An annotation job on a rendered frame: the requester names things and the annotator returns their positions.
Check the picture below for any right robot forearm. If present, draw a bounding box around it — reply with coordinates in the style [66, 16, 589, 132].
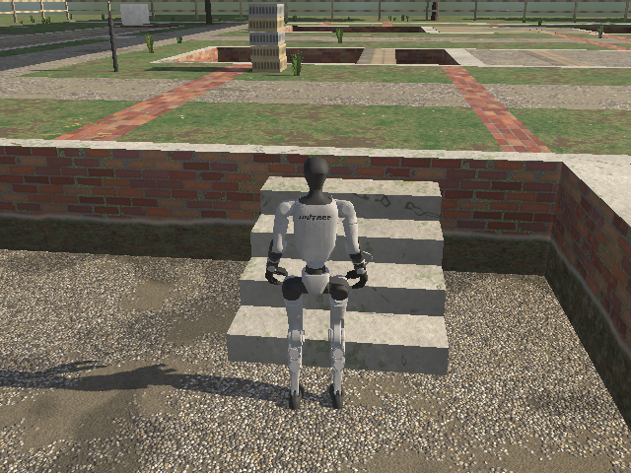
[349, 240, 367, 274]

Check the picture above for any robot right upper arm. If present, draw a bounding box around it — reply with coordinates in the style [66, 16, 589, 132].
[336, 199, 360, 254]

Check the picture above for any robot left hand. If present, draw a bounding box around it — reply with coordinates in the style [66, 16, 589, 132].
[265, 267, 288, 285]

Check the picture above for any left robot forearm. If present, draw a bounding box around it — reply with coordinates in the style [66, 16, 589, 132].
[266, 240, 282, 272]

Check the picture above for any robot right foot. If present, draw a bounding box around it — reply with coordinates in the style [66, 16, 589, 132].
[329, 384, 344, 409]

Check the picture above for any robot right hand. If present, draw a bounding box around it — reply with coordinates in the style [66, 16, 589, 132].
[345, 270, 368, 289]

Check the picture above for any right robot shin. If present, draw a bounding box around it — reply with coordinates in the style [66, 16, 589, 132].
[330, 328, 345, 395]

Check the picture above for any robot left upper arm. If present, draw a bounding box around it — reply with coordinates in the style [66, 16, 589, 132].
[271, 199, 295, 253]

